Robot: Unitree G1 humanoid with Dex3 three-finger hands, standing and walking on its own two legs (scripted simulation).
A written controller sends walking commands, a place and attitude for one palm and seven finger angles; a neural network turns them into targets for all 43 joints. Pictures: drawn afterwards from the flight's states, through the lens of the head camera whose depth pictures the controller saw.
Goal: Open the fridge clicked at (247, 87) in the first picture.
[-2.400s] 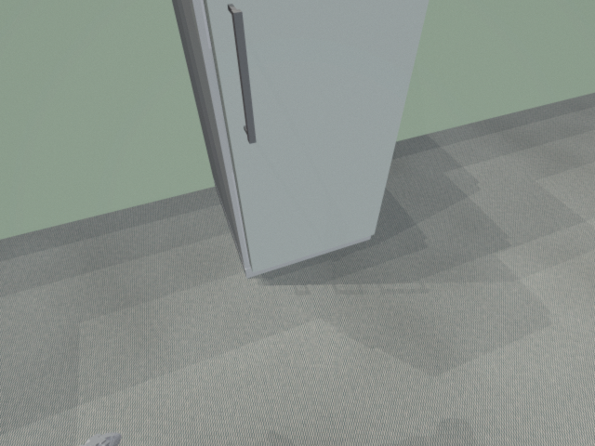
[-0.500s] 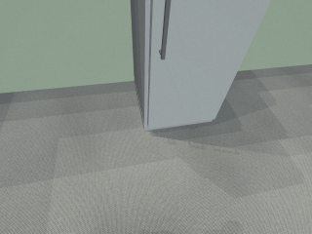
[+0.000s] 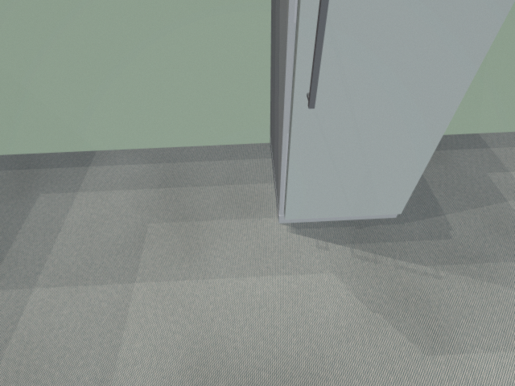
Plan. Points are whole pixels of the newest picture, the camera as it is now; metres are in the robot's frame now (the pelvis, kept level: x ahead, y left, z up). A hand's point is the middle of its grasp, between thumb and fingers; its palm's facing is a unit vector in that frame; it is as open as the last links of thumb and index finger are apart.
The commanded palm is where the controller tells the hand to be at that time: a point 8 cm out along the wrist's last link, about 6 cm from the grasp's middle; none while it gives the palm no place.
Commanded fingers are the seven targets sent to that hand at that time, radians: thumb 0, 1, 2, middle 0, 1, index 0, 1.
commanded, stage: take the last steps up to it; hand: left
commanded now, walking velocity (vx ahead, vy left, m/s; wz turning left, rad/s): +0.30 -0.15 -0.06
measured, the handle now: (315, 53) +0.87 -0.12 +0.10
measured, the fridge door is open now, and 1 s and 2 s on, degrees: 0 0 0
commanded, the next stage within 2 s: come to a stop and stand still in 1.18 s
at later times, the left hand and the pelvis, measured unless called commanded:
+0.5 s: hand out of the picture -0.01 +0.16 -0.17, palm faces +0.05 -0.99 -0.10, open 7.4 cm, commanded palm none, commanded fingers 0.00 0.90 0.90 -0.20 -0.30 -0.20 -0.30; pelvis +0.07 +0.00 +0.01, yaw -1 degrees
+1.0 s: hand (226, 310) +0.30 +0.09 -0.18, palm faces -0.01 -0.99 -0.17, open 7.3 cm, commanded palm none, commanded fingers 0.00 0.90 0.90 -0.20 -0.30 -0.20 -0.30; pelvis +0.25 -0.09 +0.00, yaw -1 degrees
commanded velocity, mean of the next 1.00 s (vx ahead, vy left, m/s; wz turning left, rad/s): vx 0.30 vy -0.15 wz -0.07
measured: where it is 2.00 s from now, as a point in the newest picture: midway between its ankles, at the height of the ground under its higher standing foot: (306, 344)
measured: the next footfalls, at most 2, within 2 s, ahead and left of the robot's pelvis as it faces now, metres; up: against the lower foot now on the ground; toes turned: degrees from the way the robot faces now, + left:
left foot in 0.36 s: +0.06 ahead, +0.12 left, +0.00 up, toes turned +9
right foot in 0.74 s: +0.29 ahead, -0.21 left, +0.00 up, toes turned -10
